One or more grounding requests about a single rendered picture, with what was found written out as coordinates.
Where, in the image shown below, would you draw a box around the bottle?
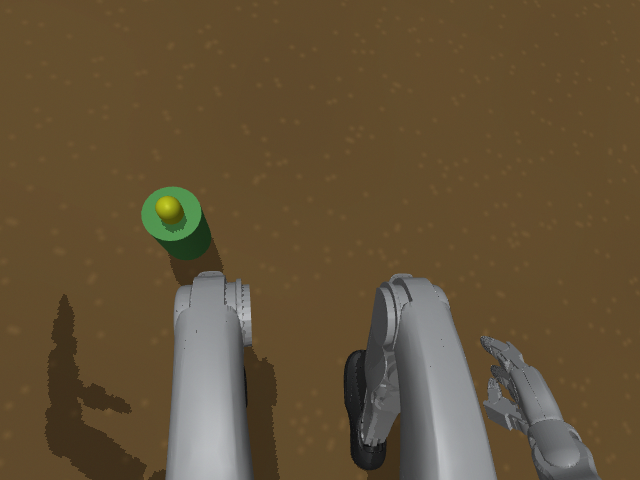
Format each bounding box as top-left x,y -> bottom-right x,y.
141,187 -> 211,260

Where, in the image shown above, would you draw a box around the right robot arm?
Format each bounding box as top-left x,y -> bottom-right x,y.
527,420 -> 602,480

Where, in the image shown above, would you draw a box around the right robot hand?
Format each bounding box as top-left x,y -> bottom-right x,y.
480,336 -> 564,435

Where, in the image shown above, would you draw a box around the right robot foot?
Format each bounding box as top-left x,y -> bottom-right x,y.
344,350 -> 386,470

